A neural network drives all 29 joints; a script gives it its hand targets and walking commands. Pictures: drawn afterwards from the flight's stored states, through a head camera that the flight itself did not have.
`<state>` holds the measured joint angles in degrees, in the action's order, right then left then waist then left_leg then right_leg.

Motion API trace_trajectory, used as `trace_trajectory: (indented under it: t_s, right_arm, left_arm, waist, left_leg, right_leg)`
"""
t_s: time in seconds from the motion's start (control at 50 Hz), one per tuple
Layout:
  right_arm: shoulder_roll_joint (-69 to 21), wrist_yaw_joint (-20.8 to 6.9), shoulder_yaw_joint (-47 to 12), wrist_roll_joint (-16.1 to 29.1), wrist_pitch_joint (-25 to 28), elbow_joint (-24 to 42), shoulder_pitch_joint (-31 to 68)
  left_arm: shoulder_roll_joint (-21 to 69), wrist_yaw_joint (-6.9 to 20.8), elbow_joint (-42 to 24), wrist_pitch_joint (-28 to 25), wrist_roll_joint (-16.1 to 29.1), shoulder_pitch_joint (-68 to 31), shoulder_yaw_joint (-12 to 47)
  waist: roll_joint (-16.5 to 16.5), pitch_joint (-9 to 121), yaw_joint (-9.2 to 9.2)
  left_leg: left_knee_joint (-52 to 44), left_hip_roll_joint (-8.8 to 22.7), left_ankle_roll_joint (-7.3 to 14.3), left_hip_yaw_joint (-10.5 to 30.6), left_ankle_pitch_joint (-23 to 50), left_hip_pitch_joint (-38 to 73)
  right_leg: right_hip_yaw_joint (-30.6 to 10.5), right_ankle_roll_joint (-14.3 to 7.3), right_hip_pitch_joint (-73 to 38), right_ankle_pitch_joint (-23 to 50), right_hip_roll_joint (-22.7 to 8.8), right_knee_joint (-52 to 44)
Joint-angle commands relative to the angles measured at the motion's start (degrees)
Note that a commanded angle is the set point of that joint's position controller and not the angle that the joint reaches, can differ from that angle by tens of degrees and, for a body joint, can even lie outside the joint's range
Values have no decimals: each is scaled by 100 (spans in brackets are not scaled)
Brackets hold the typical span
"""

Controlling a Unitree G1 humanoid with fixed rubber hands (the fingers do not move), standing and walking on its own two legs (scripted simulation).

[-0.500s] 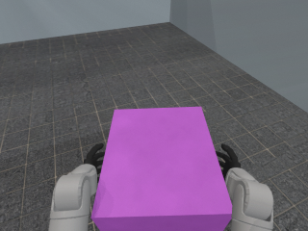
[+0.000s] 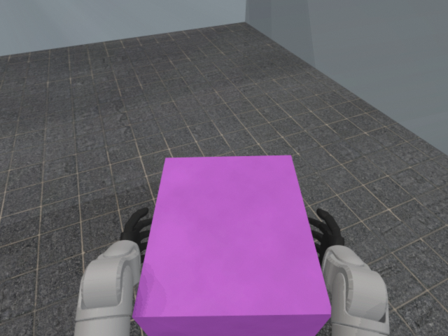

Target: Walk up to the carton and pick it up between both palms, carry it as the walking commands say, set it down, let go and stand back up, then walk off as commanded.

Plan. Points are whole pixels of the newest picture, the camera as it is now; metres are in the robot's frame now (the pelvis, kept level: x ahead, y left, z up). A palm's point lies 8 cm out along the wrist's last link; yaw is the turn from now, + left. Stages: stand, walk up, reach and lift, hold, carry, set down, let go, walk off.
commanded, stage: carry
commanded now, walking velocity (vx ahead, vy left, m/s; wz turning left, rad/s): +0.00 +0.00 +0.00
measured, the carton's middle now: (230, 258) +0.28 +0.00 -0.02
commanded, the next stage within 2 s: none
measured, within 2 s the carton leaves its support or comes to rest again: neither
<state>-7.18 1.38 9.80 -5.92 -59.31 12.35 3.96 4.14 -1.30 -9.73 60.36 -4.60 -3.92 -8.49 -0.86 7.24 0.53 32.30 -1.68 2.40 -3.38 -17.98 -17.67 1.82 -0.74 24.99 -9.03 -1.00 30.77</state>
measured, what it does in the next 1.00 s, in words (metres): steps to the left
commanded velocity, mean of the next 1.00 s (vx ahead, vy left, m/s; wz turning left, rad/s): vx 0.00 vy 0.19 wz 0.00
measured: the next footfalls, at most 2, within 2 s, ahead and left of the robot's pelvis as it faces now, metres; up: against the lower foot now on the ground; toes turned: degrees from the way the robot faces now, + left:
right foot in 1.22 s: -0.08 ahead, +0.00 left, +0.00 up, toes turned -8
left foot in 1.46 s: +0.02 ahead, +0.38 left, +0.00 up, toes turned +1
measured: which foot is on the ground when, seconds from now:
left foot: down 0.00-1.00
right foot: down 0.00-0.86, up 0.88-1.00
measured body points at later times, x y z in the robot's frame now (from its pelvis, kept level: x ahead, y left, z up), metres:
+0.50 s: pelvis -0.01 +0.03 +0.00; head -0.02 +0.02 +0.45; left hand +0.24 +0.19 +0.05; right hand +0.25 -0.15 +0.07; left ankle -0.01 +0.11 -0.73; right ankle +0.07 -0.11 -0.73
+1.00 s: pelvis -0.04 +0.10 +0.00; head -0.03 +0.11 +0.45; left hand +0.22 +0.27 +0.05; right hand +0.22 -0.07 +0.06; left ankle -0.01 +0.11 -0.73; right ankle -0.03 -0.06 -0.67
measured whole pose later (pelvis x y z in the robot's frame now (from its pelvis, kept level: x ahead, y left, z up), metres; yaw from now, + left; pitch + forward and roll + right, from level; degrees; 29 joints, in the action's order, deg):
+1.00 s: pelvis -0.04 +0.10 +0.00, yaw +0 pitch +3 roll -2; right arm -7.3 2.1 10.4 -3.8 -67.7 22.5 4.2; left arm 3.6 -3.5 -20.8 68.6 -2.4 -3.2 -6.6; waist -1.5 3.6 -0.3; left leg 32.7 -2.6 9.4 -10.3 -15.5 -21.9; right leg 3.2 1.0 33.3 -26.7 -4.6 59.6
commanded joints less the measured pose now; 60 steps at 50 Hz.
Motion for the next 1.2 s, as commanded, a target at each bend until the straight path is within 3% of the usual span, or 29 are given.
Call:
trace_trajectory:
  t_s: [0.0,0.04,0.1,0.14,0.16,0.2,0.28,0.34,0.4,0.44,0.52,0.58,0.62,0.68,0.7,0.74,0.76,0.78,0.8,0.84,0.86,0.88,0.92,1.0,1.04,1.12,1.14,1.16,1.18]
  right_arm:
    - [-4184,-1129,-3848,1448,432,456,2748]
    - [-4186,-1115,-3899,1479,360,515,2741]
    - [-4303,-1130,-4654,2211,-36,1963,3025]
    - [-4285,-1126,-4466,2090,-390,1566,2382]
    - [-4124,-1141,-4343,2077,-482,1347,2428]
    - [-4071,-1157,-4536,2164,-646,1681,2669]
    - [-4172,-1141,-4665,2195,-840,1728,2707]
    - [-4199,-1196,-4793,2220,-891,1736,2850]
    - [-4456,-1204,-4760,2331,-929,1340,2632]
    - [-4441,-1245,-4701,2327,-813,1599,2957]
    - [-4291,-1249,-4593,2234,-772,1456,2802]
    - [-4148,-1154,-4491,2131,-786,1686,2867]
    - [-4131,-1076,-4552,2129,-801,1579,2581]
    - [-4227,-1127,-4389,2028,-909,1323,2367]
    - [-4338,-1101,-4588,2133,-888,1822,2852]
    - [-4406,-1133,-4794,2227,-831,1848,2998]
    - [-4429,-1168,-4561,2116,-923,1519,2797]
    - [-4450,-1219,-4514,2165,-913,1548,2852]
    - [-4431,-1214,-4515,2230,-881,1397,3009]
    - [-4528,-1259,-4615,2261,-815,1466,2920]
    - [-4457,-1310,-4628,2424,-687,1756,3399]
    - [-4462,-1334,-4540,2299,-732,1400,3003]
    - [-4579,-1324,-4709,2432,-743,1648,3156]
    - [-4447,-1230,-4482,2184,-753,1746,2583]
    - [-4161,-1176,-4451,2087,-745,1719,2202]
    - [-4208,-1224,-4354,1995,-759,1601,2146]
    - [-4299,-1208,-4421,2050,-776,1580,2186]
    - [-4330,-1218,-4442,2138,-797,1461,2041]
    - [-4469,-1265,-4656,2349,-742,1724,2442]
  left_arm:
    - [4278,988,-1388,-642,1497,-3558,3694]
    - [4370,970,-1531,-581,1624,-3656,3900]
    - [4532,923,-2833,-108,2202,-3496,4694]
    - [4666,932,-2678,198,2224,-3286,4640]
    - [4381,923,-2366,359,2066,-3118,4423]
    - [4446,966,-2393,487,2076,-3072,4392]
    - [4574,1002,-1955,667,1954,-2697,4168]
    - [4509,1038,-2106,625,1905,-2889,4083]
    - [4521,971,-2392,623,1905,-3115,4095]
    - [4719,965,-2413,597,1971,-3386,4291]
    - [4473,1016,-2626,583,2116,-3691,4482]
    - [4586,1042,-2739,648,2333,-3921,4604]
    - [4614,1062,-2218,659,2308,-3359,4472]
    - [4729,1105,-2184,723,2321,-3130,4373]
    - [4760,1151,-2163,692,2227,-2966,4300]
    - [4667,1149,-1979,656,2051,-2952,4137]
    - [4780,1104,-2093,716,2031,-3153,4234]
    - [4752,1116,-2172,707,2050,-3253,4315]
    - [4630,1092,-2023,739,1983,-3407,4154]
    - [4845,1068,-2368,632,2183,-3826,4466]
    - [4946,1056,-2796,546,2434,-4340,4830]
    - [4739,1013,-2699,510,2316,-4201,4707]
    - [4983,987,-2726,518,2358,-3944,4759]
    - [4800,927,-2552,561,2196,-3303,4427]
    - [4615,921,-2174,637,2062,-2661,4330]
    - [4666,993,-2112,604,1999,-2703,4189]
    - [4613,990,-2235,575,2001,-2799,4270]
    - [4664,955,-2427,551,2055,-3030,4335]
    - [4665,978,-2889,433,2115,-3433,4378]
  waist:
    - [244,1589,-50]
    - [252,1539,-57]
    - [-683,1372,-27]
    - [-240,1303,-33]
    - [-733,1186,-25]
    - [-146,1414,-20]
    - [1575,1530,-6]
    - [1815,1441,-6]
    - [1117,1621,-13]
    - [-577,1316,-63]
    - [-890,977,-53]
    - [-990,1008,-30]
    - [-137,1212,-19]
    - [978,1759,-94]
    - [2036,1561,-61]
    - [2314,1318,-42]
    - [1829,1139,-83]
    - [567,1162,-146]
    - [-1224,959,-148]
    - [-1531,942,-125]
    - [-1772,718,-105]
    - [-1042,1041,-75]
    - [-186,906,-63]
    - [-80,1736,-116]
    - [-680,2000,-120]
    - [-796,1925,-48]
    - [-289,2178,-72]
    - [-680,2101,39]
    - [194,1940,139]
  left_leg:
    - [-380,786,41,546,805,223]
    - [-449,799,55,713,915,256]
    - [-528,788,60,660,759,239]
    - [-475,722,18,634,506,92]
    - [-623,833,57,720,781,-106]
    - [-172,778,46,497,940,147]
    - [958,352,-180,395,-725,-1074]
    - [418,374,-134,247,-753,-594]
    - [-696,438,-62,374,294,313]
    - [-984,1132,230,1157,529,531]
    - [-991,1465,613,1033,1057,113]
    - [-726,1030,449,664,1235,-195]
    - [-167,954,368,336,1712,22]
    - [1074,524,-55,143,1317,-570]
    - [1205,355,-113,60,-854,-575]
    - [501,381,33,260,-964,-404]
    - [36,496,58,406,-705,42]
    - [-1070,815,129,1049,-623,709]
    - [-1649,1837,304,2212,528,889]
    - [-1447,1966,746,1762,2119,374]
    - [-1587,1796,617,1571,1159,-3]
    - [-1513,1504,369,1158,701,448]
    - [-1222,1393,638,869,1340,723]
    - [-837,1467,920,995,2944,1538]
    - [-648,1652,1006,1168,3850,2188]
    - [-372,1471,594,716,5188,2143]
    - [-612,1523,4,688,5448,1676]
    - [-568,1060,-1013,269,5147,451]
    - [105,613,-1505,-65,4497,-600]
  right_leg:
    - [-666,-243,-1289,1247,-720,-277]
    - [-620,-235,-1203,689,-612,-351]
    - [-634,-156,-981,467,-863,-257]
    - [-821,-197,-775,-331,-975,-280]
    - [-587,-156,-830,-157,-913,16]
    - [-645,-133,-847,314,-928,-80]
    - [-2128,-637,-1676,1001,-2174,-1019]
    - [-1680,-558,-1261,555,-1834,-1026]
    - [-1118,-119,-1110,278,-1425,-492]
    - [33,214,-160,-388,-610,488]
    - [323,50,32,-1160,-283,1177]
    - [312,82,-409,-625,-279,669]
    - [144,-44,-638,176,-422,356]
    - [-1388,-470,-1382,2116,-1836,73]
    - [-1918,-653,-1122,1304,-2174,-599]
    - [-1912,-527,-754,-358,-2128,-1059]
    - [-1213,-273,-94,-957,-1780,-823]
    - [-596,-28,412,-1235,-1243,131]
    - [373,325,1115,-1594,-394,1473]
    - [242,200,1009,-2446,-176,3160]
    - [37,196,1021,-2194,-481,3373]
    - [118,172,1034,-1943,-344,3414]
    - [149,11,1174,-1764,-291,3168]
    - [256,90,852,-1991,-144,2642]
    - [218,57,759,-1893,-178,1735]
    - [56,-59,-196,-855,-449,44]
    - [229,-99,-1023,-786,-423,-165]
    - [-43,-363,-2297,-799,-814,-855]
    - [-976,-812,-3282,-399,-1665,-1609]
